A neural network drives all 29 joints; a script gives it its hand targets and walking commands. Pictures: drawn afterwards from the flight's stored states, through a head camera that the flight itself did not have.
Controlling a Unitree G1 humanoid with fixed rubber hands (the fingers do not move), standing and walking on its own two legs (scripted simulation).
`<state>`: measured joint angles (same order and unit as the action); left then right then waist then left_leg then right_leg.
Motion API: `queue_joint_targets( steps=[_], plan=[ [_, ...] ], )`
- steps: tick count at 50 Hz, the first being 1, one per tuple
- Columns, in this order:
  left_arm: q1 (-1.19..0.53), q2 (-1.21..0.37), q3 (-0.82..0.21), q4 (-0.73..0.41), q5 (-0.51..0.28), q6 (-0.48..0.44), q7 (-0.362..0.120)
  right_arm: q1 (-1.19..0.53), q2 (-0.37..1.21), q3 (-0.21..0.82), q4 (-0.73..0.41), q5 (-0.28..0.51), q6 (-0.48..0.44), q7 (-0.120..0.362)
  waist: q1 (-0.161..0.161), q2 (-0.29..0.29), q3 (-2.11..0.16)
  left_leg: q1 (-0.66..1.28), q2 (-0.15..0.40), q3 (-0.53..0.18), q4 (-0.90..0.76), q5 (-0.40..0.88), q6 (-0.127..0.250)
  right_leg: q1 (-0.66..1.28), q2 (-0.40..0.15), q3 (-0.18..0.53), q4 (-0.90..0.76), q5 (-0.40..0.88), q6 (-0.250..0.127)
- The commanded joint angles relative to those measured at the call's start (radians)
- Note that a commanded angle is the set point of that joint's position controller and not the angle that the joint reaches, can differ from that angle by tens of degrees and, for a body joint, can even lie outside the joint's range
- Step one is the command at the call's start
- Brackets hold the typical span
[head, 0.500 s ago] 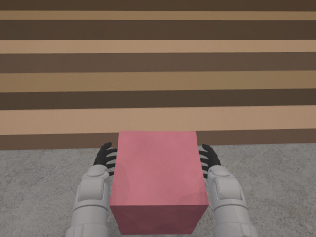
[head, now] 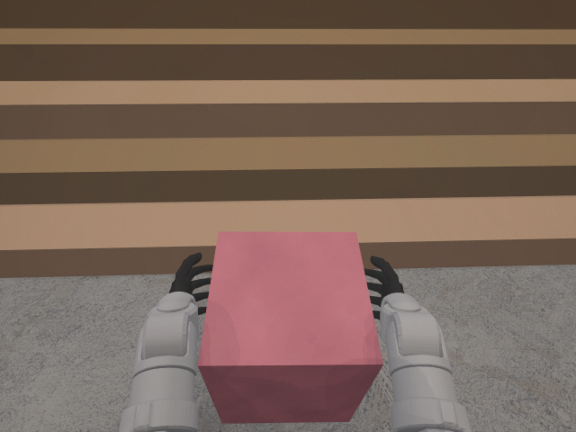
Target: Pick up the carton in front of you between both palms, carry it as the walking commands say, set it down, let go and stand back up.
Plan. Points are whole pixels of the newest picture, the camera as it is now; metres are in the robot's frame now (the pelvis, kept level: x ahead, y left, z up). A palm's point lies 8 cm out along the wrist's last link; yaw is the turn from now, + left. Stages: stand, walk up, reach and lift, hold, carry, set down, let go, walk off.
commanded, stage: hold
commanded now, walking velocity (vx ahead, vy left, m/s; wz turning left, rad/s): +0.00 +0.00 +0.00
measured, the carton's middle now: (286, 331) +0.29 +0.00 -0.03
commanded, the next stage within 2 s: carry in 0.40 s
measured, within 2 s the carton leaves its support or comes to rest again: neither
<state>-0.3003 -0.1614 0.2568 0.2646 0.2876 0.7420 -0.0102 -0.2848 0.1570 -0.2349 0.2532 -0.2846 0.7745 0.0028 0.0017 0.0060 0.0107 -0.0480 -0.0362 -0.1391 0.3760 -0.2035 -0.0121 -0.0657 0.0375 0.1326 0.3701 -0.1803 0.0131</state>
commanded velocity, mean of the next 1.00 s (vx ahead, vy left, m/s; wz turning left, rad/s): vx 0.32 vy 0.00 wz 0.00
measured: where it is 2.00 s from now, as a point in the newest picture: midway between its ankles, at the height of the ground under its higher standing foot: (262, 312)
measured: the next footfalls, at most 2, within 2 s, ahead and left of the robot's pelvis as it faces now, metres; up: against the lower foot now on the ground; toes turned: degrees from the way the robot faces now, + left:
right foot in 0.80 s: +0.18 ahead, -0.08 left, +0.00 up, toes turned -7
left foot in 1.14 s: +0.43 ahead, +0.16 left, +0.00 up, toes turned +14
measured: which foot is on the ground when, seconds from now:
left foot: down 0.00-0.82, up 0.84-1.00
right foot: down 0.00-0.60, up 0.62-0.78, down 0.80-1.00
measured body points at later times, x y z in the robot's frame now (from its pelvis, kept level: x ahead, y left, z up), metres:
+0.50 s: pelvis +0.01 +0.00 +0.00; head -0.03 +0.00 +0.44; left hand +0.32 +0.16 +0.05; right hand +0.31 -0.15 +0.04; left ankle +0.01 +0.13 -0.74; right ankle +0.02 -0.13 -0.74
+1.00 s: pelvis +0.21 +0.02 +0.00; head +0.19 +0.03 +0.45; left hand +0.45 +0.19 +0.08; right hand +0.47 -0.11 +0.08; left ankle +0.20 +0.13 -0.70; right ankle +0.14 -0.08 -0.75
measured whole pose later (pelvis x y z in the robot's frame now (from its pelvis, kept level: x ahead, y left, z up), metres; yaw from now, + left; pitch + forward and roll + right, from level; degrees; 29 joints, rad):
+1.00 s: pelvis +0.21 +0.02 +0.00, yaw +4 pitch +6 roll +1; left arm -0.04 -0.13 0.05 -0.45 0.07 1.20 0.12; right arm -0.03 0.13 -0.07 -0.45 -0.05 1.22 -0.12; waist 0.02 -0.03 -0.16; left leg -0.51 0.06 0.13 0.83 -0.39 0.00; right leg -0.15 -0.05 -0.18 0.34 -0.29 -0.01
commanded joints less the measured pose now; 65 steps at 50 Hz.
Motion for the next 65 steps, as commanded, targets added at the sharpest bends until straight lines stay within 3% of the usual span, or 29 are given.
queue_joint_targets(
  steps=[1,19,20,23,27,29,30,31,32,33,35,37,39,40,41,42,43,44,46,49,52,54,56,57,58,59,60,62,65],
  plan=[
    [-0.496,-0.932,-0.542,0.019,-0.256,-0.017,-0.244,-0.574,0.919,0.552,-0.044,0.275,-0.051,0.244,0.002,-0.002,-0.209,-0.023,-0.052,0.074,-0.069,0.068,-0.004,0.066,0.054,-0.073,-0.052,0.052,0.005],
    [-0.456,-0.918,-0.541,-0.001,-0.255,-0.015,-0.244,-0.524,0.92,0.549,-0.055,0.276,-0.045,0.235,0.0,-0.005,-0.227,0.0,-0.057,0.073,-0.07,0.153,-0.005,0.096,0.054,-0.067,-0.055,0.152,0.011],
    [-0.465,-0.923,-0.555,-0.019,-0.269,-0.008,-0.242,-0.545,0.916,0.561,-0.062,0.284,-0.042,0.234,0.003,-0.028,-0.231,-0.132,0.107,0.034,0.024,0.037,0.016,-0.023,-0.115,-0.046,0.039,0.021,-0.013],
    [-0.468,-0.93,-0.599,-0.082,-0.296,0.004,-0.227,-0.56,0.926,0.612,-0.133,0.322,-0.031,0.224,0.003,-0.053,-0.215,-0.252,0.061,0.035,0.042,-0.437,0.019,-0.129,-0.131,0.041,-0.064,-0.538,-0.042],
    [-0.457,-0.928,-0.69,-0.214,-0.348,0.059,-0.188,-0.585,0.932,0.715,-0.265,0.399,0.022,0.204,0.003,-0.161,-0.277,-0.304,0.022,0.179,0.2,-0.212,0.006,-0.106,-0.242,0.133,-0.103,-0.483,-0.117],
    [-0.454,-0.907,-0.734,-0.295,-0.373,0.111,-0.163,-0.579,0.918,0.751,-0.327,0.428,0.071,0.187,0.003,-0.111,-0.295,-0.185,0.026,0.189,0.073,-0.226,0.02,-0.192,-0.202,0.037,-0.028,-0.472,-0.101],
    [-0.456,-0.893,-0.753,-0.331,-0.386,0.14,-0.152,-0.567,0.9,0.758,-0.349,0.436,0.098,0.175,0.0,-0.02,-0.279,-0.111,0.088,0.1,0.001,-0.294,0.035,-0.287,-0.147,-0.05,0.076,-0.435,-0.069],
    [-0.461,-0.879,-0.766,-0.363,-0.4,0.17,-0.143,-0.53,0.874,0.75,-0.352,0.434,0.125,0.161,-0.013,0.179,-0.264,-0.032,0.236,-0.128,-0.102,-0.398,0.087,-0.425,-0.079,-0.17,0.294,-0.344,-0.022],
    [-0.459,-0.861,-0.777,-0.381,-0.417,0.204,-0.133,-0.476,0.857,0.742,-0.352,0.427,0.153,0.144,-0.023,0.289,-0.213,0.061,0.341,-0.303,-0.165,-0.335,0.155,-0.6,-0.044,-0.241,0.386,-0.328,0.007],
    [-0.47,-0.857,-0.812,-0.421,-0.446,0.231,-0.125,-0.442,0.839,0.742,-0.385,0.427,0.179,0.123,-0.028,0.267,-0.182,0.089,0.374,-0.353,-0.165,-0.175,0.206,-0.661,-0.066,-0.223,0.388,-0.356,0.002],
    [-0.432,-0.86,-0.85,-0.471,-0.501,0.277,-0.108,-0.405,0.821,0.756,-0.483,0.436,0.229,0.085,-0.03,0.147,-0.244,0.135,0.348,-0.229,-0.114,0.041,0.203,-0.618,-0.071,-0.228,0.308,-0.327,-0.007],
    [-0.364,-0.856,-0.867,-0.53,-0.525,0.314,-0.09,-0.369,0.827,0.787,-0.572,0.461,0.271,0.064,-0.026,0.158,-0.312,0.126,0.284,-0.07,-0.059,0.17,0.156,-0.485,-0.026,-0.294,0.193,-0.208,-0.005],
    [-0.27,-0.851,-0.871,-0.59,-0.526,0.35,-0.072,-0.307,0.833,0.817,-0.641,0.49,0.31,0.057,-0.01,0.135,-0.355,-0.019,0.224,0.075,0.028,0.099,0.112,-0.198,-0.007,-0.349,0.018,-0.059,-0.005],
    [-0.242,-0.852,-0.863,-0.617,-0.522,0.366,-0.065,-0.277,0.829,0.827,-0.665,0.496,0.326,0.056,-0.006,0.086,-0.385,-0.189,0.201,0.126,0.111,0.057,0.083,0.042,-0.043,-0.307,-0.02,-0.026,-0.019],
    [-0.175,-0.852,-0.854,-0.633,-0.521,0.387,-0.057,-0.252,0.817,0.831,-0.692,0.511,0.35,0.055,0.013,-0.044,-0.43,-0.38,0.161,0.194,0.297,-0.07,0.047,0.262,-0.206,-0.104,-0.077,-0.155,-0.053],
    [-0.136,-0.833,-0.835,-0.639,-0.504,0.4,-0.047,-0.275,0.806,0.847,-0.748,0.532,0.375,0.057,0.024,-0.29,-0.395,-0.669,0.069,0.281,0.51,-0.251,0.011,0.366,-0.443,0.279,-0.142,-0.205,-0.169],
    [-0.132,-0.84,-0.823,-0.662,-0.494,0.414,-0.039,-0.306,0.804,0.866,-0.778,0.564,0.395,0.06,0.033,-0.268,-0.333,-0.774,0.081,0.207,0.599,-0.345,0.029,0.354,-0.508,0.379,-0.141,-0.091,-0.259],
    [-0.128,-0.852,-0.821,-0.702,-0.497,0.426,-0.035,-0.302,0.818,0.877,-0.796,0.584,0.405,0.065,0.03,-0.172,-0.294,-0.811,0.12,0.182,0.658,-0.365,0.035,0.314,-0.505,0.33,-0.135,0.004,-0.271],
    [-0.17,-0.871,-0.844,-0.778,-0.523,0.442,-0.033,-0.279,0.844,0.875,-0.813,0.597,0.414,0.068,0.028,-0.066,-0.287,-0.791,0.158,0.184,0.604,-0.293,0.028,0.259,-0.444,0.169,-0.157,0.031,-0.209],
    [-0.195,-0.845,-0.875,-0.826,-0.566,0.46,-0.033,-0.235,0.842,0.856,-0.816,0.579,0.423,0.048,0.022,-0.115,-0.274,-0.637,0.119,0.261,0.389,-0.144,0.004,0.15,-0.337,-0.056,-0.175,0.078,-0.144],
    [-0.169,-0.794,-0.881,-0.83,-0.585,0.478,-0.034,-0.175,0.799,0.82,-0.809,0.537,0.435,0.022,0.022,-0.159,-0.239,-0.49,0.082,0.337,0.222,-0.03,0.006,0.051,-0.303,-0.17,-0.164,0.109,-0.126],
    [-0.166,-0.763,-0.878,-0.829,-0.589,0.489,-0.033,-0.161,0.77,0.802,-0.809,0.52,0.446,0.011,0.015,-0.159,-0.226,-0.345,0.064,0.376,0.146,0.078,0.017,-0.031,-0.29,-0.22,-0.119,0.106,-0.099],
    [-0.197,-0.735,-0.872,-0.85,-0.593,0.499,-0.031,-0.178,0.749,0.787,-0.821,0.517,0.454,0.005,-0.004,-0.11,-0.277,-0.086,0.015,0.443,0.123,0.047,0.032,-0.141,-0.235,-0.318,0.088,0.196,-0.06],
    [-0.204,-0.72,-0.87,-0.857,-0.601,0.508,-0.028,-0.175,0.735,0.777,-0.825,0.518,0.461,0.003,-0.019,-0.057,-0.33,0.093,0.064,0.373,0.121,-0.018,0.039,-0.243,-0.199,-0.354,0.265,0.168,-0.031],
    [-0.232,-0.696,-0.865,-0.88,-0.602,0.521,-0.027,-0.179,0.711,0.764,-0.824,0.512,0.466,-0.002,-0.035,0.166,-0.352,0.169,0.321,-0.085,-0.074,-0.287,0.111,-0.414,-0.11,-0.377,0.555,-0.046,0.024],
    [-0.258,-0.694,-0.876,-0.901,-0.617,0.532,-0.027,-0.2,0.715,0.767,-0.828,0.521,0.469,-0.004,-0.036,0.302,-0.357,0.251,0.474,-0.415,-0.189,-0.279,0.229,-0.614,-0.037,-0.284,0.761,-0.315,0.021],
    [-0.273,-0.711,-0.877,-0.903,-0.624,0.533,-0.029,-0.238,0.731,0.78,-0.87,0.542,0.473,-0.001,-0.026,0.191,-0.351,0.234,0.486,-0.379,-0.176,-0.203,0.24,-0.672,-0.107,-0.182,0.875,-0.317,-0.011],
    [-0.293,-0.762,-0.869,-0.917,-0.625,0.531,-0.034,-0.314,0.783,0.808,-0.921,0.575,0.471,0.005,-0.022,0.056,-0.356,0.132,0.428,-0.213,-0.152,-0.074,0.211,-0.667,-0.173,-0.145,0.876,-0.209,-0.043],
    [-0.304,-0.761,-0.848,-0.917,-0.598,0.524,-0.02,-0.392,0.777,0.841,-0.961,0.614,0.476,0.011,-0.013,0.069,-0.355,0.053,0.356,-0.003,-0.178,0.028,0.155,-0.593,-0.172,-0.171,0.708,-0.095,-0.045]
  ],
)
